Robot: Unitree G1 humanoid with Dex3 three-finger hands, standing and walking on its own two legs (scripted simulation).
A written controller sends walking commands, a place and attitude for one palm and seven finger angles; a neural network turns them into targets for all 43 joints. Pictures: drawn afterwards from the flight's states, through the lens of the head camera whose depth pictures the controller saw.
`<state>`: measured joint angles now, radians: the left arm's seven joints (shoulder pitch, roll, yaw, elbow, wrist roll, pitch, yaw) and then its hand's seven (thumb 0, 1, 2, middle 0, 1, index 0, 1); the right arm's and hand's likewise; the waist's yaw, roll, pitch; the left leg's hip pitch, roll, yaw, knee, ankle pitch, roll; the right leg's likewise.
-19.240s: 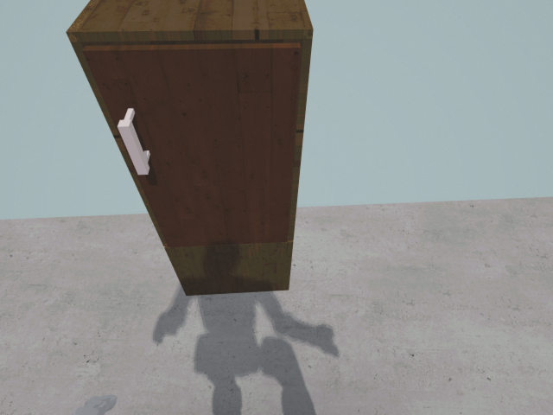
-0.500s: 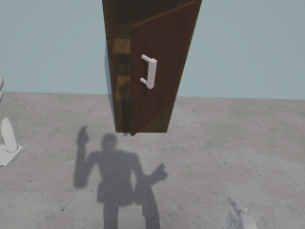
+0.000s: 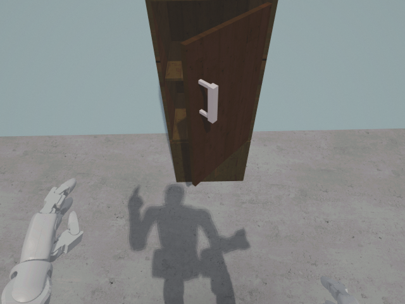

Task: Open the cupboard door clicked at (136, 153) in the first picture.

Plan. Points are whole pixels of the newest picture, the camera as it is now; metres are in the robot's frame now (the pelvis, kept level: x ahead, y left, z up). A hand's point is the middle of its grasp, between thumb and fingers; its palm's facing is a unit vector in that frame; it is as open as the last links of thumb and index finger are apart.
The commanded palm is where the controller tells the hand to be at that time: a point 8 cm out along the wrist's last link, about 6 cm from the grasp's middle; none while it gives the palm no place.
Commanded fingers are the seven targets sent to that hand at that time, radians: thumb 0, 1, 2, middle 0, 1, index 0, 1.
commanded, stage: let the arm hang, fingers relaxed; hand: left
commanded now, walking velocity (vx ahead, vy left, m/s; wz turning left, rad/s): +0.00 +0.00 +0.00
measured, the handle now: (207, 101) +0.63 +0.01 +0.04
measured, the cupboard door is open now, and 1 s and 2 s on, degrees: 46 46 46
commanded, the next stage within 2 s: look to check the result in 1.00 s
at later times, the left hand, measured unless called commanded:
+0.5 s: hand out of the picture -0.03 +0.19 -0.16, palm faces +0.01 -0.96 -0.26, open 7.2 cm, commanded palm none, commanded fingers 0.00 0.90 0.90 -0.20 -0.30 -0.20 -0.30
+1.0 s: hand out of the picture +0.00 +0.17 -0.16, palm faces +0.01 -0.98 -0.20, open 7.3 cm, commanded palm none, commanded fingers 0.00 0.90 0.90 -0.20 -0.30 -0.20 -0.30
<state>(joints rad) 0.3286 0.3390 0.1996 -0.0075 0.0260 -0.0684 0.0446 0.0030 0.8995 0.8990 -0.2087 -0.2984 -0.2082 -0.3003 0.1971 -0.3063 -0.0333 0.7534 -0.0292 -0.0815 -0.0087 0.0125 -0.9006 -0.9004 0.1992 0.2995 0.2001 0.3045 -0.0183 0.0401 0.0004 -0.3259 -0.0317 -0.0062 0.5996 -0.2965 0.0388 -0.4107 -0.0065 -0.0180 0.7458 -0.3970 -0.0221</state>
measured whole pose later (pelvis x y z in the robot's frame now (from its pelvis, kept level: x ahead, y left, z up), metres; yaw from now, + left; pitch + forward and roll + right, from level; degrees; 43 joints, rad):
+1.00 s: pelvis -0.01 -0.01 +0.01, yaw +0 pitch -1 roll +0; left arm 0.23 0.16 0.01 1.13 0.02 -0.01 0.02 0.00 0.92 0.90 -0.21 -0.30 -0.21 -0.30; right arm 0.25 -0.17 -0.01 1.13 -0.02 0.00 -0.02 0.01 -0.90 -0.90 0.20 0.30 0.20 0.30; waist -0.01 0.01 0.05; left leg -0.21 -0.03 -0.01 0.41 -0.18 0.02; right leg -0.20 0.00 0.04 0.43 -0.22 0.01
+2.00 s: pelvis +0.01 -0.02 +0.01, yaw -7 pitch -1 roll +2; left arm 0.17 0.25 0.05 1.04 0.02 0.05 0.00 0.00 0.91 0.90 -0.21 -0.30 -0.20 -0.30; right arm 0.13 -0.23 -0.04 1.02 -0.03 0.02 -0.03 0.01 -0.90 -0.90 0.20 0.30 0.20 0.30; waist 0.02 -0.01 0.10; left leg -0.19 0.01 0.10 0.48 -0.27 0.00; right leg -0.29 0.03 0.09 0.66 -0.35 -0.01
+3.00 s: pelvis +0.03 -0.05 -0.01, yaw -43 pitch +1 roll +0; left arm 0.14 0.27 0.07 0.87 0.03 0.03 -0.03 0.00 0.91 0.90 -0.20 -0.30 -0.20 -0.30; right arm 0.25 -0.26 -0.05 0.92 -0.02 0.03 -0.02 0.01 -0.90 -0.90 0.20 0.30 0.20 0.30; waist -0.01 0.02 0.10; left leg -0.28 0.14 0.13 0.81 -0.50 -0.06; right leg -0.35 -0.01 -0.04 0.64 -0.30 -0.02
